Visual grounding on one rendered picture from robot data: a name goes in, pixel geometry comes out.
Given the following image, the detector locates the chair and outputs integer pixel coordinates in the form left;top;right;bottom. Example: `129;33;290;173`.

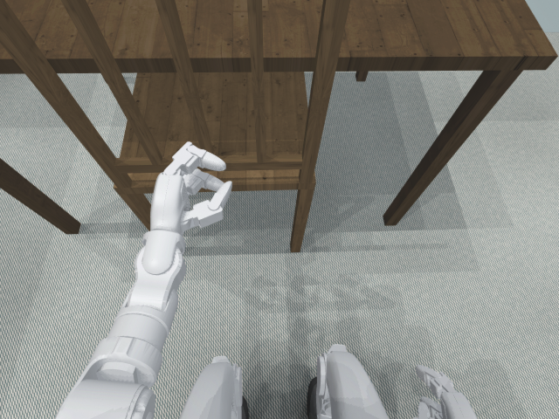
0;0;350;252

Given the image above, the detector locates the robot left forearm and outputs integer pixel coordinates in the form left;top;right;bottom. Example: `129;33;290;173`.
54;230;186;419

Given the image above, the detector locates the table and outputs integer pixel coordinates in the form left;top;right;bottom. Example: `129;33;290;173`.
0;0;558;234

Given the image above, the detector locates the right robot hand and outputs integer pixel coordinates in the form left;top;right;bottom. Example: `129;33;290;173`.
413;365;478;419

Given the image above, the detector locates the right robot thigh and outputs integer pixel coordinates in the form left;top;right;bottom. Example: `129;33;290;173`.
317;351;389;419

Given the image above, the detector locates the robot right shin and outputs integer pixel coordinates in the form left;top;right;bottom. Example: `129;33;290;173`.
316;344;347;419

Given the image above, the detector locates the left robot upper arm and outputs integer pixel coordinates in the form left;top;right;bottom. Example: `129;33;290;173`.
59;379;155;419

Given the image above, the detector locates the left robot hand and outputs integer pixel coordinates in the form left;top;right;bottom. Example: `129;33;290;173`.
150;141;232;236

